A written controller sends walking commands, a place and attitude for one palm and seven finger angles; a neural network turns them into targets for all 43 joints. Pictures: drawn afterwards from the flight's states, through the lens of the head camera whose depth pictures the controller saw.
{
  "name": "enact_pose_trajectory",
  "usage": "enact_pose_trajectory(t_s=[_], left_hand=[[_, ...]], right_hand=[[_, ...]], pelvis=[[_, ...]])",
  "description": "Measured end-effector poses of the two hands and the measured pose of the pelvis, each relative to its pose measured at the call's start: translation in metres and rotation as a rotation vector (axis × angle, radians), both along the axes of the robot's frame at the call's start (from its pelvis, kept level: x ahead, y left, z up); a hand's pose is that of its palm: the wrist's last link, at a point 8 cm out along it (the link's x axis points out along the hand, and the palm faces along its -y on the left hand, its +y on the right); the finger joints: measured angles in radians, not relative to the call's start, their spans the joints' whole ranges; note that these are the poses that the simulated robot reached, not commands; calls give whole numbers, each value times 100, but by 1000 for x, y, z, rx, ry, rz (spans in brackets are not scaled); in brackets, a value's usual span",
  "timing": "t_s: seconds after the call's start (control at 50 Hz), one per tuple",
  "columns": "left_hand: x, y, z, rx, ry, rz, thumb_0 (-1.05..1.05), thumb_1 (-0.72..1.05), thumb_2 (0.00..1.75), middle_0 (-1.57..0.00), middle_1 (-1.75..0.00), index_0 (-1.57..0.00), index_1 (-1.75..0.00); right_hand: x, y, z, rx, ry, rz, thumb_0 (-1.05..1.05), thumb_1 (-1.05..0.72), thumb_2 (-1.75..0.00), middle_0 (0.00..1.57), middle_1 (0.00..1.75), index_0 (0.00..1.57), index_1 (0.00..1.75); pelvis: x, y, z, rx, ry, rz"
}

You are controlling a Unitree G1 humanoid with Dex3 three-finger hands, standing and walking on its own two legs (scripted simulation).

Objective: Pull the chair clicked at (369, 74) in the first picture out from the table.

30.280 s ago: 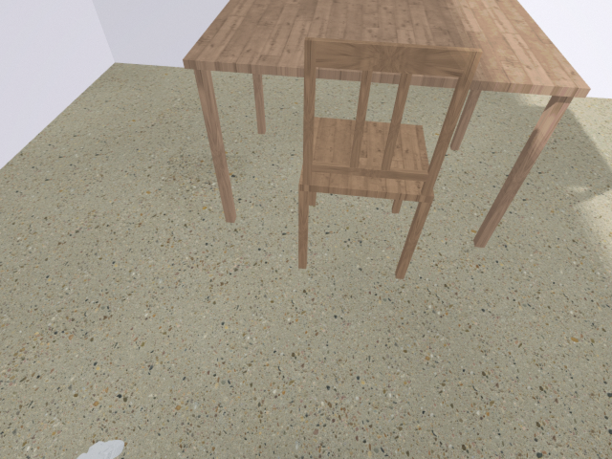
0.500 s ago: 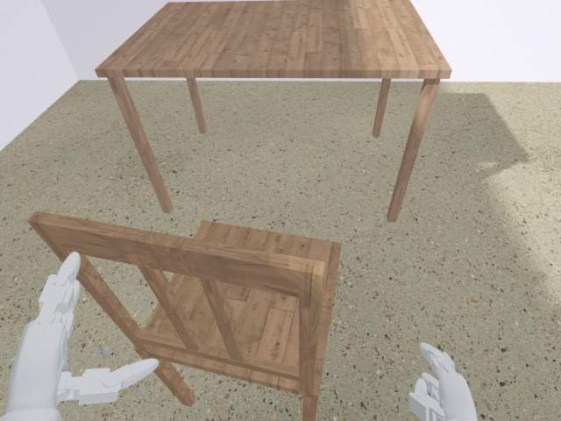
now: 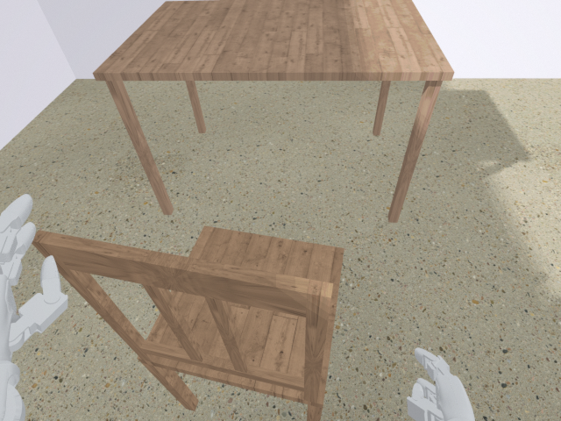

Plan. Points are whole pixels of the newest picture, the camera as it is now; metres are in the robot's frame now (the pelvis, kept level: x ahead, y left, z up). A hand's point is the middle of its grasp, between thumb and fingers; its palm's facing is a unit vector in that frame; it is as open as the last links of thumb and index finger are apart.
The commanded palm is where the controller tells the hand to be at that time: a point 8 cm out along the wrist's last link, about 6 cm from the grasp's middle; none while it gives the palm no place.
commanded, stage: draw the hand back to the body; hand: left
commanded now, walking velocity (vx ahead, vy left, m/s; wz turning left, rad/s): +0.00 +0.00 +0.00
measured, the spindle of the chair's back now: (178, 325) +0.27 +0.22 -0.08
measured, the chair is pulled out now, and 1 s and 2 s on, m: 0.67 0.67 0.67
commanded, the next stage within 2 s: step back with the hand held close in 0.22 s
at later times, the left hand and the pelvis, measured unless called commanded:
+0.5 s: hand (59, 303) +0.18 +0.25 +0.17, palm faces +0.42 -0.76 -0.50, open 7.4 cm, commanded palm +0.12 +0.29 +0.18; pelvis -0.02 -0.01 +0.00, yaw +0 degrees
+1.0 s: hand (20, 365) +0.12 +0.27 +0.15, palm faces +0.38 -0.73 -0.57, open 7.4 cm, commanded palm +0.07 +0.30 +0.18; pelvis -0.07 +0.00 -0.01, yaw +0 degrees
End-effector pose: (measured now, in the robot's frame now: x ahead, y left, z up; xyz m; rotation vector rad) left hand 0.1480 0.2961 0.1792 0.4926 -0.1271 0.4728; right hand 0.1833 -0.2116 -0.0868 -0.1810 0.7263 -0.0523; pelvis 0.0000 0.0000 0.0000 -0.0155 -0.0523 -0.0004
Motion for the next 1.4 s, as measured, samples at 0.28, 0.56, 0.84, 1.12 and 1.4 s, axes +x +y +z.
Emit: enact_pose_trajectory(t_s=[0.28,0.56,0.84,1.12,1.4], left_hand=[[-9,-11,0,5,19,-14,1,88,90,-21,-30,-21,-30],[-10,-14,7,99,81,-68,1,89,90,-21,-30,-21,-30],[-50,-10,3,147,117,-72,1,88,90,-22,-30,-22,-30],[-69,0,2,155,60,-70,1,89,90,-22,-30,-21,-30],[-60,-2,4,155,-2,-114,1,88,90,-22,-30,-22,-30]], right_hand=[[-8,-14,0,-22,13,-20,2,-90,-90,20,30,20,30],[-25,-18,-7,6,32,-71,1,-90,-90,20,30,20,30],[-77,-28,-27,-24,109,-131,2,-90,-90,20,30,20,30],[-91,-17,-11,-40,28,-96,1,-90,-90,20,30,20,30],[-93,-23,-9,-75,44,-115,2,-90,-90,20,30,20,30]], pelvis=[[-3,-7,1,-3,-13,3],[-22,-6,1,-1,48,-1],[-54,-4,-8,-11,77,13],[-74,-1,-9,-18,92,6],[-74,-2,-10,-17,104,0]])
